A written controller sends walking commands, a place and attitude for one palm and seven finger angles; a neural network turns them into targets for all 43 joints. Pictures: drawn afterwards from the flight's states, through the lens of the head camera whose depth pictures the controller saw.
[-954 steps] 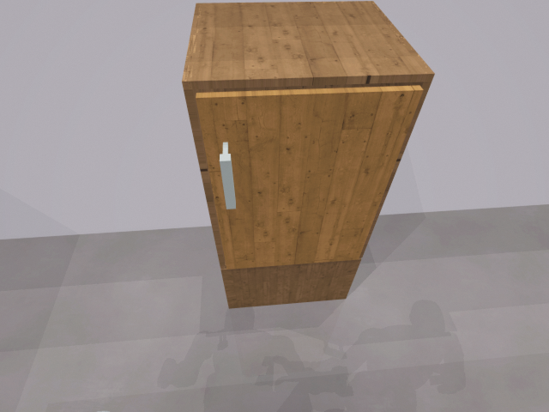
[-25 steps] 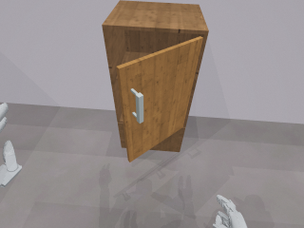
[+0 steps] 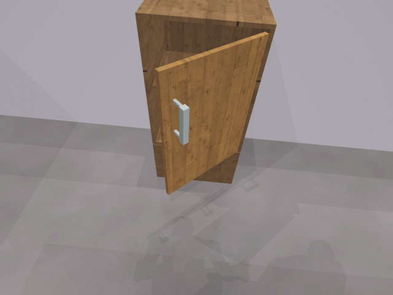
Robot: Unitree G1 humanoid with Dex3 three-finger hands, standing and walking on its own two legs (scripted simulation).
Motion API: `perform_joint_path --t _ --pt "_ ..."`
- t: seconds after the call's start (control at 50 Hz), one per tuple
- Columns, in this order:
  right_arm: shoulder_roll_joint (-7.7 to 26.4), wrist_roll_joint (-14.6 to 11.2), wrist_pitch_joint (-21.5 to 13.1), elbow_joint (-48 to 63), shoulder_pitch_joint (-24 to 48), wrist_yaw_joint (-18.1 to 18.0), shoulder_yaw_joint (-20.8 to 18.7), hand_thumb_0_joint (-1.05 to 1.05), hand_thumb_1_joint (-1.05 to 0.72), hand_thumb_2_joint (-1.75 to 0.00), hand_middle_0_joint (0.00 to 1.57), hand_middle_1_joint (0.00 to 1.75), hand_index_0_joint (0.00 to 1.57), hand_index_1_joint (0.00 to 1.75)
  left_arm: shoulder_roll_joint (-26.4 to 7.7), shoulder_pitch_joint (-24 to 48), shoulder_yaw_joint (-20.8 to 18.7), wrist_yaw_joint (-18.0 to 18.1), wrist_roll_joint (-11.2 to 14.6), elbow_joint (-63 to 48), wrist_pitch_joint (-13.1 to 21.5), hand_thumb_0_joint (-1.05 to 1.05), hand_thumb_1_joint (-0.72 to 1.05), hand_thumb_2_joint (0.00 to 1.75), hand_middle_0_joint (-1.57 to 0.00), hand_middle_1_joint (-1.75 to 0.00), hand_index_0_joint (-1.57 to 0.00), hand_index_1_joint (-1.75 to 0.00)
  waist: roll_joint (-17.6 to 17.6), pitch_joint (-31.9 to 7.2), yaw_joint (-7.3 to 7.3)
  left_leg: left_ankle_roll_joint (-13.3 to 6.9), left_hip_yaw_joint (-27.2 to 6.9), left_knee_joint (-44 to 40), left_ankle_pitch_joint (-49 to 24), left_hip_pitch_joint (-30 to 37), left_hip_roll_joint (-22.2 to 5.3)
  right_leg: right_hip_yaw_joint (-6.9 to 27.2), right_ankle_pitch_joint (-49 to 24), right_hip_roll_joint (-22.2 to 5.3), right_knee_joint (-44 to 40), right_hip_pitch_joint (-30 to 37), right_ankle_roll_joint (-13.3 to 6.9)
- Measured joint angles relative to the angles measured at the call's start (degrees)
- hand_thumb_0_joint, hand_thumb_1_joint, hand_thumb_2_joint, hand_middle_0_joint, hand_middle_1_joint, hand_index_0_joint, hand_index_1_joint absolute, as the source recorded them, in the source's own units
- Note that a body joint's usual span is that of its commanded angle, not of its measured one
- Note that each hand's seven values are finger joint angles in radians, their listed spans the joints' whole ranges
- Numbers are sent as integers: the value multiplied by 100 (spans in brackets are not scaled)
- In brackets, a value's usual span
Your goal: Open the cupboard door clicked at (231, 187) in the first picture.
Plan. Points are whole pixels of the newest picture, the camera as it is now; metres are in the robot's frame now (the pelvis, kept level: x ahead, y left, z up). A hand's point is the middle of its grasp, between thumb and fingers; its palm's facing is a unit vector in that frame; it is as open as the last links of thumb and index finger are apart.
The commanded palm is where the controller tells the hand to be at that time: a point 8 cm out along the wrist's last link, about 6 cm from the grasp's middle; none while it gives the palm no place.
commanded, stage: let the arm hang, fingers relaxed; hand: left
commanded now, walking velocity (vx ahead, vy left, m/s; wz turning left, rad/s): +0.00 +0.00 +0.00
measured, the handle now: (180, 122) +0.59 +0.07 -0.01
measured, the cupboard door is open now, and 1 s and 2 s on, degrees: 43 43 43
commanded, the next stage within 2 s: look to check the result in 0.82 s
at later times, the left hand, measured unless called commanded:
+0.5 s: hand out of the picture -0.04 +0.16 -0.17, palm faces +0.07 -0.98 -0.20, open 7.4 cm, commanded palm none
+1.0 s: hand out of the picture +0.01 +0.15 -0.17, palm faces +0.06 -0.98 -0.18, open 7.4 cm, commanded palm none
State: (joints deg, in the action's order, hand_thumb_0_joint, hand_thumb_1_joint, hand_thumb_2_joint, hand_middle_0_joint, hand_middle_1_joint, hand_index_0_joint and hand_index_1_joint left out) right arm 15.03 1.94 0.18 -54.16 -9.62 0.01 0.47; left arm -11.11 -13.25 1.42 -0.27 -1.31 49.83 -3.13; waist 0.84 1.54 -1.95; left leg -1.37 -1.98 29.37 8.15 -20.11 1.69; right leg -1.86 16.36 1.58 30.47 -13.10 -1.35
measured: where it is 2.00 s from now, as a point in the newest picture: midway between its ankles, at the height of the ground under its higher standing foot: outside the picture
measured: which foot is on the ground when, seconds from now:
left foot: down 0.00-1.00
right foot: down 0.00-1.00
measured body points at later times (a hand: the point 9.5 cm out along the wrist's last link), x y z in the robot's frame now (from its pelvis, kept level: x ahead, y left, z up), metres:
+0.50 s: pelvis +0.01 +0.00 +0.01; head +0.02 -0.01 +0.46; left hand -0.04 +0.22 -0.15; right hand +0.00 -0.20 -0.16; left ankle +0.08 +0.10 -0.73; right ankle +0.00 -0.11 -0.73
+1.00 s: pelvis +0.03 -0.01 +0.01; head +0.04 -0.01 +0.46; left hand +0.01 +0.20 -0.16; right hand +0.02 -0.22 -0.16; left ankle +0.08 +0.10 -0.73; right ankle +0.00 -0.11 -0.73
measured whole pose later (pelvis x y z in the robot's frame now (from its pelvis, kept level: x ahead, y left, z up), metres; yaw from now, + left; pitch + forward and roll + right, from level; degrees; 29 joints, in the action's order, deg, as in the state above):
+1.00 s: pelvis +0.03 -0.01 +0.01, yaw +1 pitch -2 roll +0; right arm 6.9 1.4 0.5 -65.6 -16.0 -2.3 0.4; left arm -7.5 -17.6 -0.5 2.1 -0.1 65.4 0.1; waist -0.2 2.8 0.0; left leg -0.5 -2.9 25.5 9.0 -14.8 1.6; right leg -2.5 16.5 1.9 24.8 -6.8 -2.2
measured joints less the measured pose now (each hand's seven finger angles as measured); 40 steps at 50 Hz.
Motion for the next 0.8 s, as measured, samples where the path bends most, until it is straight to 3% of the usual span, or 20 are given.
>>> perform_joint_path --t 0.08,0.2,0.46,0.64,0.8 --pt "-208 -8 126 -427 -378 -70 8 1 -91 -90 20 29 20 30 6 -279 -164 114 49 760 72 1 98 90 -21 -30 -20 -30 113 149 129 46 -111 -140 -86 47 -38 -99 -120 53 -259 125 -45" --pt "-483 -41 204 -903 -775 -140 -9 1 -91 -90 20 29 20 29 -59 -728 -199 119 82 1484 118 1 96 90 -20 -30 -20 -30 -51 224 241 46 -164 -241 -103 146 -31 -146 -179 57 -458 281 -47" --pt "-888 -62 112 -1113 -758 -164 0 0 -91 -90 20 29 20 30 279 -785 -180 224 95 1714 241 1 91 90 -20 -30 -19 -29 -282 85 218 16 -65 -380 -98 353 35 -54 -84 -28 -390 374 -22" --pt "-847 -42 59 -1149 -734 -191 -31 1 -92 -90 20 29 20 30 536 -434 -165 233 92 1506 332 1 91 90 -20 -30 -20 -29 -158 -44 174 39 -58 -357 -24 418 40 -46 5 -34 -341 427 -45" --pt "-843 -48 23 -1129 -731 -217 -29 0 -91 -90 20 29 20 29 444 -367 -188 240 102 1512 334 2 92 90 -20 -30 -20 -29 -74 -3 154 75 -75 -350 42 469 -6 -54 8 17 -446 526 -80"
